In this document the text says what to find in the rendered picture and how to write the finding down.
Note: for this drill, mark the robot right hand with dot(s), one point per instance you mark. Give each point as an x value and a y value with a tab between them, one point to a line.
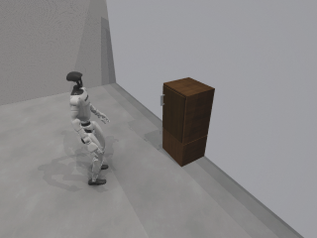
93	147

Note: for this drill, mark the robot right forearm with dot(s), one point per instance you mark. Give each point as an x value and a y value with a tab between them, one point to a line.
79	129

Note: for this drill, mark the left robot foot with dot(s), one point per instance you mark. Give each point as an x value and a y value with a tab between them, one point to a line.
104	167

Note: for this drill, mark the cupboard door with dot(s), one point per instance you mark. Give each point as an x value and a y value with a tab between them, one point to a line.
173	112

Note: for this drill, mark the robot left hand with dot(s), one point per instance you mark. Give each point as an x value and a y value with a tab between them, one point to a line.
102	116

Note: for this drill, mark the robot left thigh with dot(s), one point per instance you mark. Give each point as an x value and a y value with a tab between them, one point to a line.
98	133

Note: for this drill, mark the robot right upper arm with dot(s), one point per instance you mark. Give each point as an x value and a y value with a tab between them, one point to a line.
74	104

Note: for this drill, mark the robot left forearm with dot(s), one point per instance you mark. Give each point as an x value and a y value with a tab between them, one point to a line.
94	110

